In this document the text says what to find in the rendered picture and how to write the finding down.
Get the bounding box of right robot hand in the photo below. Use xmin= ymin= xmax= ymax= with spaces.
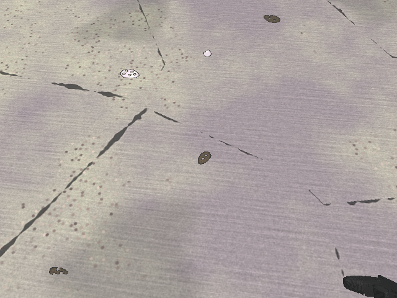
xmin=343 ymin=275 xmax=397 ymax=298

